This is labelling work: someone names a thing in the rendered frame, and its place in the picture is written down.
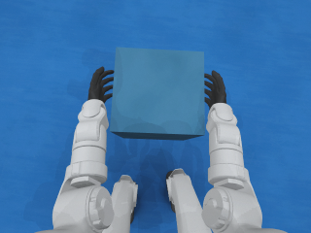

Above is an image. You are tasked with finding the robot left forearm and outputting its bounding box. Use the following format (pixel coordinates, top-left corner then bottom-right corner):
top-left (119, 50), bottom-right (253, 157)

top-left (52, 99), bottom-right (109, 223)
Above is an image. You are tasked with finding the robot left hand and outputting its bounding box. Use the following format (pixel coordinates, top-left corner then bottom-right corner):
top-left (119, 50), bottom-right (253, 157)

top-left (87, 66), bottom-right (115, 104)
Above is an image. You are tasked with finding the robot right forearm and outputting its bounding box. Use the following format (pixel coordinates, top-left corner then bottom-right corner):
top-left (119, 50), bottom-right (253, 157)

top-left (206, 103), bottom-right (258, 201)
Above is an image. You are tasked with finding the robot right upper arm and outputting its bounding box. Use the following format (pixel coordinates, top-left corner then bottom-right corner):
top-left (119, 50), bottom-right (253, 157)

top-left (201, 186), bottom-right (288, 233)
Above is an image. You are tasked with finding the robot left upper arm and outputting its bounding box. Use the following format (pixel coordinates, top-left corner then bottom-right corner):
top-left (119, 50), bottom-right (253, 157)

top-left (35, 184), bottom-right (115, 233)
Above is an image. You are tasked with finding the carton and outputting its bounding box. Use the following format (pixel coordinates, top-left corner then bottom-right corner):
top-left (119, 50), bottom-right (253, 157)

top-left (110, 47), bottom-right (205, 141)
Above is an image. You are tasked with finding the right robot thigh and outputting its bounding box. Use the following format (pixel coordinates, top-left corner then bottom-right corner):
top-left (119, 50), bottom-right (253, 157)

top-left (166, 173), bottom-right (212, 233)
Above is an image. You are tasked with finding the robot left foot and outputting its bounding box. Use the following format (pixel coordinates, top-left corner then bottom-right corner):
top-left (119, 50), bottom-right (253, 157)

top-left (130, 181), bottom-right (138, 224)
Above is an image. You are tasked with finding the robot right hand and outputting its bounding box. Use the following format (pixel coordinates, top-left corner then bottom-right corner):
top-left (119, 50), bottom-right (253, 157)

top-left (204, 70), bottom-right (226, 110)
